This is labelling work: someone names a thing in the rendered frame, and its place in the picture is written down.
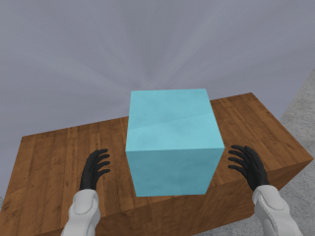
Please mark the left robot forearm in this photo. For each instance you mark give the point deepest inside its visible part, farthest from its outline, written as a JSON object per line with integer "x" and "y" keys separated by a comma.
{"x": 84, "y": 214}

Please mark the robot right hand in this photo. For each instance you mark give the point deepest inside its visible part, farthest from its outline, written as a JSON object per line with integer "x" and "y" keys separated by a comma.
{"x": 252, "y": 167}

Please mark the carton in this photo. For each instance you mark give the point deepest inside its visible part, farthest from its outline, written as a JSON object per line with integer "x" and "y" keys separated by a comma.
{"x": 173, "y": 143}

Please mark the right robot forearm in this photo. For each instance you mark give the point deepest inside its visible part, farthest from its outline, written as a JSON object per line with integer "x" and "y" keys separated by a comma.
{"x": 273, "y": 212}

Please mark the pedestal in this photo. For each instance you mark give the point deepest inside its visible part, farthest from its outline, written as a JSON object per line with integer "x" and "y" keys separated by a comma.
{"x": 48, "y": 170}

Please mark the robot left hand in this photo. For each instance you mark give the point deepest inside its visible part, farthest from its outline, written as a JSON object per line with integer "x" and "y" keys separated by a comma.
{"x": 91, "y": 171}

